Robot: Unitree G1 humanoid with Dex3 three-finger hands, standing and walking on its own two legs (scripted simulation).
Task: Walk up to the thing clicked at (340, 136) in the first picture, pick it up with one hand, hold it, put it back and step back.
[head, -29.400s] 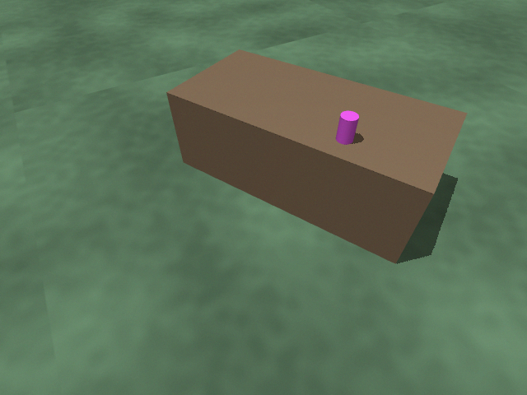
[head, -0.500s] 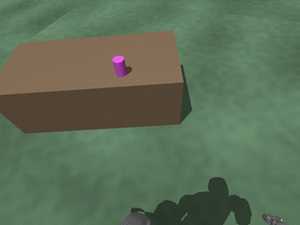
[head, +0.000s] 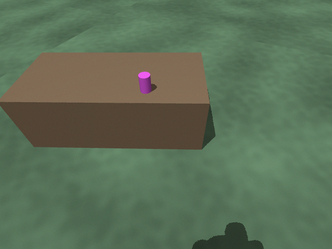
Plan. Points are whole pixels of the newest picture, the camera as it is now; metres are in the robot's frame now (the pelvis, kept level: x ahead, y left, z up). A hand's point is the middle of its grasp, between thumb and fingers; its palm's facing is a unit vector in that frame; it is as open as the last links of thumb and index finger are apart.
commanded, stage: step back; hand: left
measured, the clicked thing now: (145, 82) +1.08 +0.19 -0.26
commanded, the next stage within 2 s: stand in 0.54 s
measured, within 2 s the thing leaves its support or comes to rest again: neither
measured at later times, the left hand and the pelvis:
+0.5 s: hand out of the picture +0.16 +0.27 -0.14, palm faces -0.02 -0.93 -0.38, open 7.4 cm; pelvis +0.03 +0.01 +0.01, yaw -2 degrees
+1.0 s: hand out of the picture +0.10 +0.25 -0.13, palm faces -0.04 -0.94 -0.34, open 7.4 cm; pelvis +0.01 +0.00 +0.02, yaw -2 degrees
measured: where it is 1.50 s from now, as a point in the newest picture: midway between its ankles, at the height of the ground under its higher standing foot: outside the picture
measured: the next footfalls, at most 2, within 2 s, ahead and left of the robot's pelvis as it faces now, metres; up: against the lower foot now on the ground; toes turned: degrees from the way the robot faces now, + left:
none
